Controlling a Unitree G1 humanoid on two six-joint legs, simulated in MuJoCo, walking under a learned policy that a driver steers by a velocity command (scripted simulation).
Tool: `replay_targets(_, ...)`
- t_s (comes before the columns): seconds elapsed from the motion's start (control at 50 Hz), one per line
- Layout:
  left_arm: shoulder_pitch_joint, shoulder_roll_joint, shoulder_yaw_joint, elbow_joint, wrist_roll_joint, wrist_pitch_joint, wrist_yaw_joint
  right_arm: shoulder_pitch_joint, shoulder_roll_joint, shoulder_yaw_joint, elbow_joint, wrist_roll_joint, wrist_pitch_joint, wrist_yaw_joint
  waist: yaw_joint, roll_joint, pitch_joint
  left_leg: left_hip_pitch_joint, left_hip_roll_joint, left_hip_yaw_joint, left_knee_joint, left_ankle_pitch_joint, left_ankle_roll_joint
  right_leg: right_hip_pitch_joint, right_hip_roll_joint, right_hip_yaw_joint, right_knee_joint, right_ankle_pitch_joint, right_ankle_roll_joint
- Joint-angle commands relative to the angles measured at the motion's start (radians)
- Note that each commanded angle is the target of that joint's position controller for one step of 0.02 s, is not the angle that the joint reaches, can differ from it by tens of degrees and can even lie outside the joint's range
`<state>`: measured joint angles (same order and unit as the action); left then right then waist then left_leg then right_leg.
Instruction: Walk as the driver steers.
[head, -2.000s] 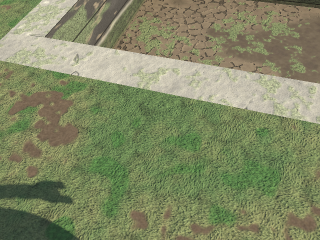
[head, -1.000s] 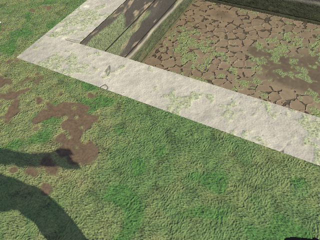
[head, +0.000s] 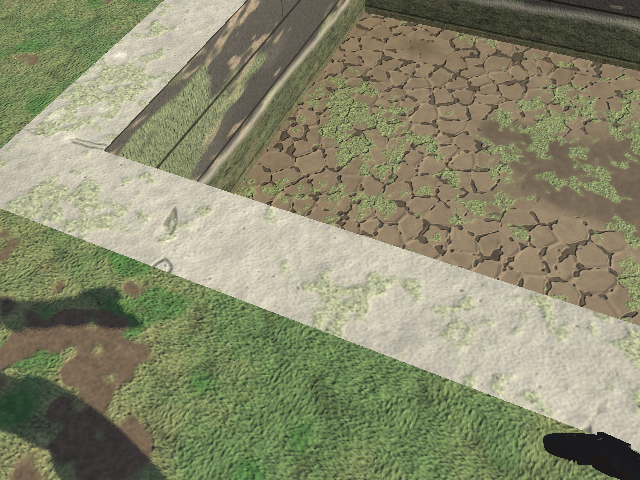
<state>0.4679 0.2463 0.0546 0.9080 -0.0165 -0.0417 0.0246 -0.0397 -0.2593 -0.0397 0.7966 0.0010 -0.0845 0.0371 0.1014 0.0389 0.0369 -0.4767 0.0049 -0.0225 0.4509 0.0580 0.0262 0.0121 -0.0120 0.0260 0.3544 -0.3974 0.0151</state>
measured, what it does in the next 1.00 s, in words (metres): walks ahead, turning right: right foot, then left foot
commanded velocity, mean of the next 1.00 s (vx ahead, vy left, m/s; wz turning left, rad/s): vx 0.05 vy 0.00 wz -0.46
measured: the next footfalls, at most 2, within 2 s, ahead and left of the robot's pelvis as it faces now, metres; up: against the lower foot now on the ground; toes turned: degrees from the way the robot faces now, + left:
right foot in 0.44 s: +0.11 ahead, -0.13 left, +0.00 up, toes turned -18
left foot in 0.90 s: +0.19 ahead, +0.09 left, +0.00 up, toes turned -30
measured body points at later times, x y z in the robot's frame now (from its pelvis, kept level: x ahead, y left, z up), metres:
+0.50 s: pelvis +0.07 -0.02 +0.00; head +0.10 -0.06 +0.45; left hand +0.28 +0.23 -0.08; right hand +0.14 -0.33 -0.13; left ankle +0.12 +0.12 -0.70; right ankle +0.07 -0.12 -0.73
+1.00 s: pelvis +0.10 +0.00 +0.01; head +0.13 +0.00 +0.45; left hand +0.38 +0.16 -0.09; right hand +0.07 -0.30 -0.11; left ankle +0.16 +0.11 -0.73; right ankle +0.05 -0.11 -0.71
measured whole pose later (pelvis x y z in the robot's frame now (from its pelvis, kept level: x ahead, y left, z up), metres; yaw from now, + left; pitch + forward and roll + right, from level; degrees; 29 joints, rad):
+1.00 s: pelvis +0.10 +0.00 +0.01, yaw -29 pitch +1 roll +0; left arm 0.15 0.30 0.05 0.65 0.01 0.03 0.03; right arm 0.14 -0.28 -0.05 0.90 -0.02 -0.01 0.00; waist -0.01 -0.04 0.04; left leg -0.24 -0.01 -0.02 0.49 -0.27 0.01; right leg -0.38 0.08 0.13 0.76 -0.48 0.02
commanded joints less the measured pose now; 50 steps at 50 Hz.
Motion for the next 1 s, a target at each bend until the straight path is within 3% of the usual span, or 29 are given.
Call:
replay_targets(0.02,-0.106,0.135,0.028,-0.124,0.017,-0.013,0.01,0.296,-0.258,-0.076,0.016,-0.035,-0.013,-0.032,-0.198,-0.035,-0.277,0.618,0.192,-0.155,0.042,0.495,0.105,-0.294,-0.05,0.071,0.433,0.428,-0.032)
replay_targets(0.04,0.105,0.008,-0.005,-0.103,0.018,-0.009,0.008,0.298,-0.279,-0.075,0.014,-0.033,0.01,-0.034,-0.116,0.233,-0.456,0.902,0.474,-0.415,0.094,0.716,0.27,-0.579,0.069,0.032,0.771,-0.353,0.025)
replay_targets(0.06,0.119,0.115,0.022,-0.08,-0.009,-0.002,0.013,0.274,-0.21,-0.061,-0.012,-0.016,0.029,-0.032,-0.143,0.188,-0.494,0.789,0.443,-0.445,0.006,0.449,0.275,-0.579,0.027,0.119,0.889,-0.331,0.033)
replay_targets(0.08,0.013,0.169,0.041,-0.104,-0.026,0.01,0.018,0.202,-0.153,-0.045,-0.023,-0.005,0.036,-0.036,-0.138,0.136,-0.343,0.66,0.382,-0.319,-0.042,0.27,0.238,-0.646,-0.01,0.078,0.916,-0.264,0.036)
replay_targets(0.12,-0.058,0.162,0.052,-0.119,-0.008,0.05,0.04,0.091,-0.101,-0.029,-0.021,-0.006,0.045,-0.042,-0.094,0.084,-0.177,0.397,0.303,-0.188,-0.128,0.041,0.198,-0.619,-0.066,0.044,0.868,-0.158,0.054)
replay_targets(0.16,-0.045,0.122,0.051,-0.136,-0.001,0.082,0.046,0.039,-0.113,-0.036,-0.011,-0.031,0.045,-0.045,-0.059,0.118,-0.114,0.201,0.272,-0.099,-0.208,-0.071,0.204,-0.503,-0.073,0.016,0.83,-0.088,0.057)
replay_targets(0.18,-0.052,0.109,0.05,-0.15,-0.001,0.085,0.046,0.03,-0.118,-0.039,-0.005,-0.032,0.042,-0.049,-0.054,0.115,-0.1,0.177,0.275,-0.071,-0.228,-0.076,0.216,-0.491,-0.075,0.006,0.796,-0.067,0.055)
replay_targets(0.28,-0.16,0.105,0.043,-0.219,0.006,0.083,0.017,0.017,-0.167,-0.054,0.013,-0.018,0.051,-0.074,-0.067,0.075,-0.118,0.215,0.311,0.014,-0.245,-0.049,0.225,-0.441,-0.1,-0.011,0.568,0.074,0.031)
replay_targets(0.34,-0.199,0.128,0.046,-0.245,0.004,0.089,-0.006,0.024,-0.194,-0.061,0.019,-0.006,0.07,-0.072,-0.074,0.073,-0.112,0.25,0.325,0.047,-0.225,-0.068,0.204,-0.392,-0.088,-0.039,0.467,0.086,0.011)
replay_targets(0.4,-0.198,0.138,0.053,-0.258,0.006,0.095,-0.024,0.031,-0.213,-0.067,0.027,0.019,0.089,-0.066,-0.055,0.059,-0.106,0.289,0.327,0.075,-0.141,-0.106,0.149,-0.314,-0.059,-0.082,0.287,0.124,-0.029)
replay_targets(0.42,-0.181,0.146,0.059,-0.252,0.011,0.094,-0.025,0.049,-0.199,-0.065,0.035,0.026,0.095,-0.064,-0.048,0.039,-0.108,0.276,0.3,0.099,-0.079,-0.159,0.109,-0.255,-0.032,-0.095,0.204,0.174,-0.053)
replay_targets(0.44,-0.154,0.183,0.074,-0.247,0.018,0.092,-0.018,0.101,-0.161,-0.058,0.056,0.024,0.102,-0.06,-0.049,-0.042,-0.095,0.221,0.244,0.146,0.049,-0.25,0.041,-0.184,-0.037,-0.036,0.098,0.283,-0.092)
replay_targets(0.46,-0.139,0.301,0.101,-0.267,0.02,0.089,0.001,0.123,-0.103,-0.044,0.041,-0.015,0.104,-0.051,-0.086,-0.332,-0.085,-0.002,0.109,0.253,0.365,-0.536,-0.063,-0.067,-0.268,0.286,0.015,0.64,-0.185)
replay_targets(0.48,-0.161,0.348,0.101,-0.298,0.046,0.07,-0.004,0.03,-0.121,-0.05,-0.01,-0.024,0.099,-0.059,-0.061,-0.381,-0.089,-0.171,-0.013,0.109,0.587,-0.734,-0.092,-0.11,-0.383,0.502,-0.034,0.65,-0.357)
replay_targets(0.5,-0.171,0.3,0.091,-0.302,0.053,0.046,-0.014,-0.005,-0.157,-0.062,-0.014,-0.01,0.098,-0.062,-0.045,-0.248,-0.115,-0.194,0.003,0.009,0.693,-0.69,-0.076,-0.107,-0.341,0.44,-0.045,0.595,-0.353)
replay_targets(0.52,-0.215,0.28,0.085,-0.302,0.042,0.029,-0.013,0.018,-0.159,-0.066,-0.007,0.007,0.099,-0.065,-0.078,-0.206,-0.109,-0.204,0.02,-0.017,0.701,-0.597,-0.059,-0.107,-0.292,0.362,-0.035,0.557,-0.297)
replay_targets(0.54,-0.262,0.25,0.079,-0.311,0.024,0.026,-0.008,0.051,-0.162,-0.071,0.02,0.004,0.1,-0.073,-0.1,-0.151,-0.119,-0.198,0.036,-0.032,0.685,-0.528,-0.056,-0.104,-0.252,0.316,-0.023,0.507,-0.246)
replay_targets(0.56,-0.293,0.232,0.07,-0.318,0.013,0.028,-0.002,0.06,-0.17,-0.075,0.026,-0.005,0.101,-0.077,-0.111,-0.155,-0.12,-0.179,0.036,-0.035,0.68,-0.48,-0.062,-0.121,-0.238,0.292,-0.018,0.529,-0.229)
replay_targets(0.6,-0.293,0.214,0.059,-0.329,0.019,0.031,0.007,0.075,-0.158,-0.075,0.031,-0.002,0.096,-0.073,-0.12,-0.162,-0.149,-0.125,0.014,-0.034,0.681,-0.421,-0.074,-0.132,-0.209,0.269,-0.014,0.578,-0.232)
replay_targets(0.7,-0.27,0.235,0.068,-0.338,0.013,0.045,0.018,0.043,-0.126,-0.061,0.02,0.004,0.09,-0.066,-0.089,-0.176,-0.132,-0.086,-0.01,-0.053,0.427,-0.392,-0.105,-0.11,-0.187,0.314,-0.005,0.452,-0.24)
replay_targets(0.78,-0.295,0.227,0.062,-0.343,0.024,0.055,0.009,0.077,-0.138,-0.058,0.032,0.011,0.085,-0.053,-0.077,-0.201,-0.13,0.047,-0.008,-0.033,0.311,-0.411,-0.102,-0.183,-0.184,0.334,0.009,0.417,-0.245)
replay_targets(0.84,-0.309,0.215,0.051,-0.335,0.022,0.062,0.002,0.098,-0.143,-0.055,0.031,0.012,0.077,-0.042,-0.078,-0.202,-0.126,0.112,-0.01,-0.019,0.21,-0.414,-0.082,-0.186,-0.181,0.369,0.044,0.463,-0.239)
replay_targets(0.88,-0.337,0.197,0.04,-0.332,0.012,0.066,0.002,0.153,-0.128,-0.05,0.045,0.006,0.067,-0.031,-0.12,-0.182,-0.126,0.23,-0.013,0.003,-0.005,-0.255,-0.051,-0.214,-0.145,0.357,0.087,0.457,-0.196)
replay_targets(0.9,-0.31,0.181,0.034,-0.321,0.014,0.065,0.003,0.175,-0.15,-0.052,0.049,-0.007,0.064,-0.028,-0.122,-0.142,-0.126,0.313,0.031,-0.035,-0.083,-0.132,-0.024,-0.258,-0.108,0.336,0.113,0.375,-0.149)
replay_targets(0.92,-0.276,0.135,0.02,-0.319,0.031,0.06,0.004,0.195,-0.214,-0.061,0.043,-0.027,0.064,-0.032,-0.094,0.026,-0.148,0.4,0.203,-0.208,-0.129,0.016,0.034,-0.336,-0.007,0.232,0.27,0.185,-0.083)
replay_targets(0.94,-0.26,0.134,0.024,-0.34,0.028,0.055,0.003,0.149,-0.235,-0.058,0.051,-0.032,0.066,-0.035,-0.042,0.201,-0.096,0.329,0.328,-0.354,-0.133,0.107,0.194,-0.423,0.101,0.117,0.32,-0.108,-0.03)
replay_targets(0.96,-0.295,0.194,0.036,-0.331,0.035,0.053,0.008,0.108,-0.187,-0.046,0.029,-0.035,0.06,-0.038,-0.085,0.171,-0.085,0.279,0.36,-0.384,-0.159,0.053,0.257,-0.407,0.057,0.117,0.456,-0.191,0.006)
replay_targets(0.98,-0.318,0.228,0.053,-0.325,0.02,0.053,0.011,0.105,-0.181,-0.044,0.029,-0.031,0.056,-0.043,-0.1,0.138,-0.071,0.296,0.327,-0.354,-0.158,0.033,0.247,-0.435,0.059,0.117,0.552,-0.183,0.019)
replay_targets(1.0,-0.314,0.214,0.056,-0.31,0.017,0.058,0.017,0.101,-0.195,-0.047,0.033,-0.02,0.053,-0.048,-0.097,0.112,-0.07,0.32,0.294,-0.313,-0.147,0.022,0.223,-0.459,0.056,0.122,0.601,-0.168,0.035)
